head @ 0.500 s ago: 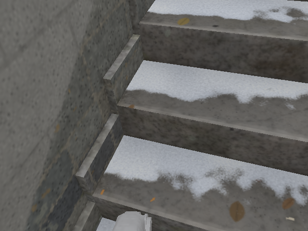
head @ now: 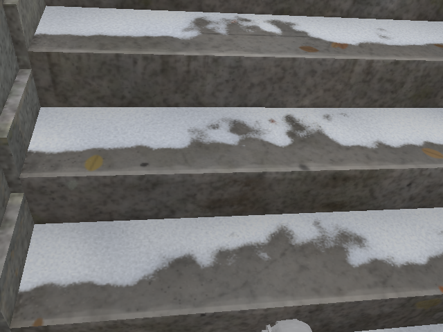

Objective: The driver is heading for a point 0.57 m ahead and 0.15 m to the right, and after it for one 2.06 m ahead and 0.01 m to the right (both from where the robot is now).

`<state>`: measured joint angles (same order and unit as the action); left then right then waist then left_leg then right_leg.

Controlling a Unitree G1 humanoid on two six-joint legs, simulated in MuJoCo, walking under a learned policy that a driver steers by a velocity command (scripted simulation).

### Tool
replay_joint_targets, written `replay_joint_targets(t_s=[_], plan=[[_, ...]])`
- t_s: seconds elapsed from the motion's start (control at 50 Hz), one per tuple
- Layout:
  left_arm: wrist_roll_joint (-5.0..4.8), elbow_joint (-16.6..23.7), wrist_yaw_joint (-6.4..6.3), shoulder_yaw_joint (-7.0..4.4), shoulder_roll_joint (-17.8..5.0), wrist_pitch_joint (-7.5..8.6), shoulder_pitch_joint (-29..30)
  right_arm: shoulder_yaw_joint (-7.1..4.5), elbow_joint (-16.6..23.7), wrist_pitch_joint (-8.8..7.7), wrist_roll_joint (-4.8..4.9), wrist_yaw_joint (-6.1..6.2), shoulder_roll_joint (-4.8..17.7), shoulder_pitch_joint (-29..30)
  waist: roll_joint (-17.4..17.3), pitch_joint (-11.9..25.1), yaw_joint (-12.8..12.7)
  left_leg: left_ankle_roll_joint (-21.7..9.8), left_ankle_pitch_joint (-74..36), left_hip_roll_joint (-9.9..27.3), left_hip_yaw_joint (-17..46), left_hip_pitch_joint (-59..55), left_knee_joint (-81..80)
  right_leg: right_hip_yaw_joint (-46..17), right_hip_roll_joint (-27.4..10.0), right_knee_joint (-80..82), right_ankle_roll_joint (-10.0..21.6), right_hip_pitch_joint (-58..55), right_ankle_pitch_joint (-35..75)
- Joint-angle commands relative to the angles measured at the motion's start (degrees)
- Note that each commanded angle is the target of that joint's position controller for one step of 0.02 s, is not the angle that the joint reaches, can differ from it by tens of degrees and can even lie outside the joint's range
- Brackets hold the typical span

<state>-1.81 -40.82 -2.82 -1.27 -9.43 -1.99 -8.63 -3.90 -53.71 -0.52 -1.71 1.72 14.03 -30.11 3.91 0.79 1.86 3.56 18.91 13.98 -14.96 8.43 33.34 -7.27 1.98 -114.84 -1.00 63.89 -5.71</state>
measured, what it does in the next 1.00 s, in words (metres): climbs: right foot 0.17 m higher, then left foot 0.17 m higher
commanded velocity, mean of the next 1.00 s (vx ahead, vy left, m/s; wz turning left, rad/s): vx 0.41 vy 0.00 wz -0.18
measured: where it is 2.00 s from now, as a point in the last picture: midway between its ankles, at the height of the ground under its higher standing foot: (402, 272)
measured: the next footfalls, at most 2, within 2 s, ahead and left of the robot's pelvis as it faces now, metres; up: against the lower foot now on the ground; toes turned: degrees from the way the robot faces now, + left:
right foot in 0.30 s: +0.36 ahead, -0.25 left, +0.17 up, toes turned -15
left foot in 0.88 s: +0.61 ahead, -0.32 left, +0.34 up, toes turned -11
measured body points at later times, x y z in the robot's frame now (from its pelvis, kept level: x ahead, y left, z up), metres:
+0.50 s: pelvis +0.27 -0.19 +0.13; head +0.25 -0.24 +0.57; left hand +0.38 +0.05 +0.02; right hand +0.42 -0.47 +0.04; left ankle +0.22 -0.01 -0.34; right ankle +0.32 -0.24 -0.56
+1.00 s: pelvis +0.51 -0.34 +0.28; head +0.48 -0.39 +0.73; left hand +0.70 -0.12 +0.21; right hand +0.55 -0.59 +0.13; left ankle +0.57 -0.31 -0.39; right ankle +0.42 -0.47 -0.20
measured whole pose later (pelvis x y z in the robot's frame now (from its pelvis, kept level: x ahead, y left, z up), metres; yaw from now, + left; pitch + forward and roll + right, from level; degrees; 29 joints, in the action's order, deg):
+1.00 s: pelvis +0.51 -0.34 +0.28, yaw -8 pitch +1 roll +4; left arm 1.4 -45.9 1.5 2.1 -13.2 4.0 -11.0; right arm 1.3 -50.6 -1.0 -2.9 0.7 15.1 -15.7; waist -3.4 5.1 2.4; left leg -9.3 22.0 -11.3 -6.0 31.7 52.0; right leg -11.0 6.6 -109.1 0.3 40.3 -15.7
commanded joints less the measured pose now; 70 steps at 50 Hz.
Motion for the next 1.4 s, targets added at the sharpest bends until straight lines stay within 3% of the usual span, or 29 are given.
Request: replay_joint_targets(t_s=[0.02, 0.12, 0.22, 0.24, 0.28, 0.3, 0.32, 0.34, 0.36, 0.38, 0.4, 0.46, 0.56, 0.64, 0.72, 0.82, 0.86, 0.88, 0.9, 0.92, 0.96, 1.0, 1.14, 1.22, 1.24, 1.28, 1.32, 1.36, 1.4], plan=[[-0.41, 3.6, -0.99, -1.09, -2.0, -0.15, -2.5, -0.62, 6.9, -2.03, -0.73, 0.83, 6.3, 5.8, -12.3, -10.8, -4.2, -10.5, 10.2, 11.0, 9.0, 1.2, -21.9, -0.6, -3.0, -4.1, -1.4, 9.9, -1.0], [-2.28, 10.6, 1.54, 0.84, 1.5, 0.77, 12.1, -0.32, 4.6, -0.91, -1.07, 2.25, 5.5, -3.7, -15.5, -12.6, 3.2, -10.2, 10.3, 13.9, 6.8, -18.4, -25.3, 3.0, -7.9, -5.8, -1.0, 26.5, -12.1], [-0.60, 16.9, 5.75, 4.38, 4.6, -0.27, 12.7, -2.84, 3.8, 1.78, 2.22, 4.32, 11.0, 3.1, -15.5, -14.9, -3.4, -9.5, -3.6, 11.1, -5.4, -7.1, -38.0, 11.2, -16.5, 25.0, 5.0, 4.0, -21.9], [-2.20, 16.7, 6.22, 3.26, 1.5, 0.21, 13.0, -2.36, 4.1, 1.30, 1.89, 3.44, 10.1, 7.3, -13.6, -16.4, -4.1, -11.2, -11.5, 8.1, -8.6, 3.3, -39.4, 18.3, -13.2, 34.7, 6.8, -13.0, -22.3], [-2.82, 13.1, 4.63, -3.02, -8.0, 1.08, -5.1, -2.57, 3.1, -1.62, 2.73, 1.75, 17.1, 8.4, -19.7, -1.1, -14.1, -13.6, -88.6, 8.2, -5.2, 0.4, -17.1, 22.0, 0.0, 34.8, 11.1, -40.8, -19.6], [-0.43, 10.0, 5.05, -6.36, -14.4, 0.66, -16.8, -2.65, 5.8, -3.31, 5.03, 1.54, 18.8, 9.7, -16.8, 7.1, -20.0, -11.2, -87.7, 4.4, -1.9, -2.2, -0.2, 15.0, 6.5, 55.0, 13.7, -53.3, -17.0], [0.79, 7.8, 4.17, -8.48, -23.8, 0.00, -17.3, -0.39, 8.9, -4.07, 3.76, 1.23, 9.1, 7.3, 13.0, 12.4, -12.3, -2.4, -29.1, -7.4, 4.5, 18.9, 24.5, -31.1, -7.7, 81.9, 21.2, -65.3, -34.6], [2.33, 8.1, 2.13, -6.74, -23.5, 0.51, -15.2, -0.03, 10.2, -7.19, 1.45, -1.80, 8.4, 7.0, 22.1, 28.2, -5.5, -1.0, -2.4, -14.4, 23.6, 14.6, 48.8, -50.9, -12.8, 98.9, 18.1, -67.8, -33.7], [2.11, 5.0, 2.10, -4.74, -18.8, 1.56, -15.4, -0.91, 9.5, -7.35, 4.56, -3.86, 5.7, 6.0, 15.5, 30.8, -4.1, -2.2, -5.7, -14.7, 28.4, 20.7, 62.5, -55.3, -16.6, 107.1, 11.4, -66.0, -56.1], [-0.12, 0.6, 3.16, -4.57, -16.3, 2.92, -17.2, 0.37, 11.8, -6.60, 4.51, -3.23, 1.9, 11.9, 10.3, 18.1, -3.6, -4.7, -8.3, -13.5, 24.7, 23.4, 66.5, -48.6, -15.3, 104.4, 6.6, -56.3, -56.4], [0.76, -1.0, 4.16, -3.78, -11.8, 4.11, -14.0, 1.38, 15.3, -6.44, 2.98, -2.16, -1.5, 21.1, 4.4, 6.3, -3.6, -7.2, -11.2, -11.7, 23.8, 30.0, 70.5, -39.5, -13.0, 96.6, 6.1, -46.9, -50.8], [2.07, -6.2, 4.59, -1.33, -3.5, 5.73, -13.5, 3.28, 16.5, -6.95, 1.35, -3.80, -3.4, 20.3, 2.7, 1.3, -1.0, -12.3, -12.7, -9.8, 23.7, 39.8, 82.3, -24.3, -7.6, 90.4, 4.7, -44.3, -33.8], [4.99, -10.3, 4.60, 1.28, -0.3, 4.24, -15.5, 6.37, 14.8, -5.23, 3.60, -3.73, -8.9, 21.8, -2.7, -0.5, -1.2, -13.5, -16.6, -15.7, 23.0, 63.8, 96.4, -6.4, -9.8, 89.2, -1.8, -47.9, 1.6], [3.87, -14.0, 5.36, 3.53, -0.5, 3.90, -12.7, 9.78, 19.2, -3.88, 3.84, -2.90, -13.3, 30.5, -0.6, -7.2, 0.7, -13.2, -24.5, -19.9, 21.1, 77.6, 96.7, 5.7, -8.4, 95.3, -8.8, -36.7, -7.5], [3.17, -19.7, 0.07, 5.07, -0.1, 4.91, -22.8, 12.09, 21.3, -3.70, 5.00, -3.34, -14.0, 43.0, 2.7, -3.9, -5.1, -9.7, -25.5, -21.8, 5.3, 72.9, 83.1, 6.8, -9.4, 105.9, -5.9, -39.1, 23.2], [2.45, -16.3, -3.01, 2.90, -12.8, 4.37, -12.0, 7.82, 13.6, -2.79, 1.56, -3.38, -1.2, 27.5, 6.6, 19.2, 5.9, -13.4, -9.3, -23.7, -2.7, 32.6, 48.4, 17.1, -14.3, 96.4, -3.5, -60.4, 113.0], [0.85, -13.6, -3.98, 2.07, -15.7, 4.31, -7.4, 5.14, 8.2, -0.53, 1.50, -3.52, 5.7, 16.3, 6.2, 17.0, 9.6, -11.9, 3.5, -24.1, -1.2, 24.5, 25.9, 14.6, -15.9, 82.2, -3.4, -72.1, 125.0], [-0.49, -11.3, -4.98, 1.38, -18.0, 4.42, -3.4, 4.87, 5.5, -0.23, 1.38, -4.77, 6.7, 5.8, -4.2, 17.5, 15.0, -17.2, -7.9, -17.4, 13.8, 16.6, 4.5, 14.4, -12.0, 54.7, -4.2, -70.9, 93.3], [1.37, -6.3, -2.86, 3.22, -9.4, 6.12, 2.0, 7.01, 1.3, 0.27, -1.34, -4.37, 2.2, 4.7, -22.2, 12.2, 11.8, -22.4, -27.8, -14.6, 33.9, 2.2, -0.7, 7.6, 0.4, 31.9, -5.3, -42.6, -2.5], [2.64, -3.3, 2.08, 3.55, -4.2, 7.33, -3.0, 8.48, 4.8, -0.25, -6.85, -2.77, -3.9, 9.5, -20.5, 13.6, 3.9, -29.5, -26.9, -6.2, 59.5, 4.1, -3.7, -10.0, 8.0, 3.9, -4.2, -24.6, -12.2], [3.35, 1.0, 6.64, 4.04, -0.7, 7.96, -2.0, 7.22, 5.8, -1.14, -1.33, -0.31, -4.6, 16.4, -3.2, -4.0, -3.2, -25.6, -0.2, -5.7, 56.8, 18.5, -9.5, -9.7, 7.3, -14.3, 1.5, -6.5, -19.8], [4.14, 1.1, 6.93, 5.12, 0.1, 6.91, -7.9, 6.73, 8.3, -1.54, 0.00, -0.60, -4.5, 25.6, 6.7, -7.3, -10.3, -18.9, 5.0, -11.6, 41.6, 26.5, -7.4, -4.5, 2.0, -6.5, 3.3, -5.9, -15.1], [4.35, 10.6, 1.46, 7.07, -1.1, 7.16, 8.0, 1.71, 12.3, 1.35, 2.80, 2.20, 6.5, 14.0, -6.9, 8.0, -2.2, -16.0, -25.2, -17.3, 27.1, 20.3, -5.3, 14.1, -2.2, 51.3, -3.0, -26.2, -5.9], [1.49, 5.4, -0.29, 1.64, -9.2, 3.43, -6.4, 0.96, 18.1, 1.06, 2.32, 1.54, 6.6, 21.2, -16.6, 12.7, -8.0, -13.1, -36.1, -11.4, 33.6, 9.9, 2.3, 8.9, -1.5, 79.0, -2.6, -43.8, 0.7], [1.87, 4.1, -0.69, -0.13, -10.9, 3.43, -8.1, 1.18, 18.1, 0.30, 3.07, 1.02, 3.7, 20.9, -13.8, 11.4, -8.5, -9.5, -29.4, -14.4, 31.0, 11.4, 10.5, 5.1, -4.1, 89.4, -0.8, -51.1, 8.2], [5.50, 3.3, -0.50, -0.07, -10.4, 3.74, -13.1, 3.24, 16.7, -1.59, -0.06, -1.27, -5.9, 12.1, 7.5, 14.8, -4.0, -4.0, 15.3, -25.2, 27.3, 38.1, 44.0, -18.3, -25.0, 84.9, 8.7, -73.6, 63.9], [5.89, 9.9, -0.07, -1.17, -11.3, 3.21, -0.7, 1.32, 15.1, -0.01, 1.67, -2.10, 1.5, 4.4, 1.9, 18.0, 2.3, 1.7, 15.0, -18.5, 25.6, 38.0, 65.6, -27.9, -31.9, 90.8, 21.4, -62.3, 27.2], [3.45, 11.5, -2.11, 0.39, -5.3, 2.12, 6.3, 1.15, 19.8, 3.26, 2.77, -0.38, 2.1, 18.8, -0.8, 4.0, 1.1, 4.6, 6.5, -12.4, 24.0, 43.0, 63.8, -14.8, -20.3, 91.8, 15.2, -47.8, -8.9], [3.18, 7.9, -4.20, 0.31, -5.4, 0.04, 0.1, 2.81, 23.2, 3.45, 2.17, 0.65, -0.5, 20.9, -0.1, 0.1, -0.4, 5.9, 0.0, -14.5, 18.8, 42.0, 59.9, -3.7, -14.8, 93.7, 14.6, -44.4, -9.1]])
Over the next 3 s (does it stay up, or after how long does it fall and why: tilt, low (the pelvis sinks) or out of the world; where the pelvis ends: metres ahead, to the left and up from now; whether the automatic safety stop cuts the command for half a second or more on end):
stays up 0.63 -0.48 0.35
